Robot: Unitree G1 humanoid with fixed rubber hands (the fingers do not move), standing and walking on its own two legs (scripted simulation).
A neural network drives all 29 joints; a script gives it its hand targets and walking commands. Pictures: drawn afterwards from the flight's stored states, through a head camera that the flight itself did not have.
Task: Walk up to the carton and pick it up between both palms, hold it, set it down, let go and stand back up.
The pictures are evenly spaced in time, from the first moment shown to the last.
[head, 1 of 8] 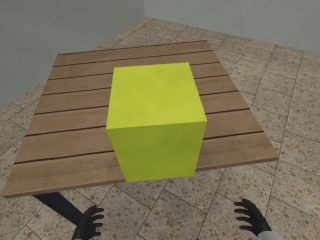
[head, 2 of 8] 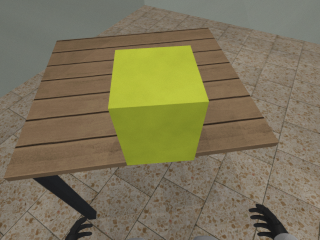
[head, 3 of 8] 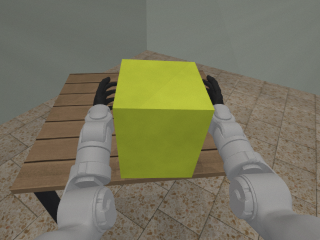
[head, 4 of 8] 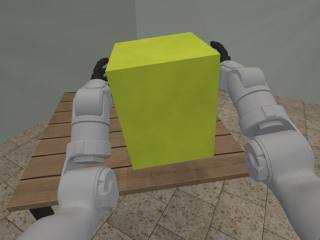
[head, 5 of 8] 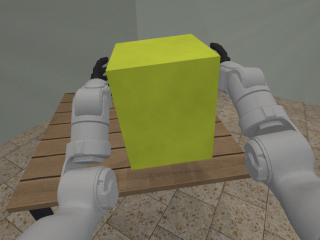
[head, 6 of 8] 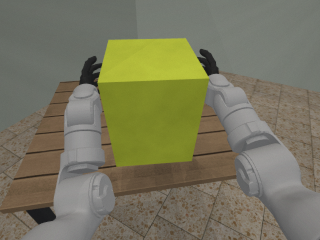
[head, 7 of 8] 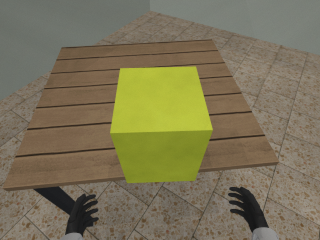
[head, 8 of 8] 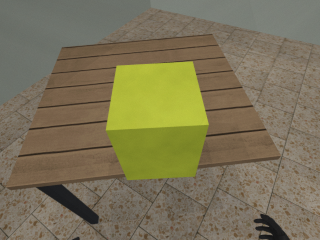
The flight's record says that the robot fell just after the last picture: no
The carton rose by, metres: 0.21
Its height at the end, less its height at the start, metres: +0.00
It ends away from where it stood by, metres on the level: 0.01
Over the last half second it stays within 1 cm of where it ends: yes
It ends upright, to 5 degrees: yes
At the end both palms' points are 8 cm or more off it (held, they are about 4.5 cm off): yes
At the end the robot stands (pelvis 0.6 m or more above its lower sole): yes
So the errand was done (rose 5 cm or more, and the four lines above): yes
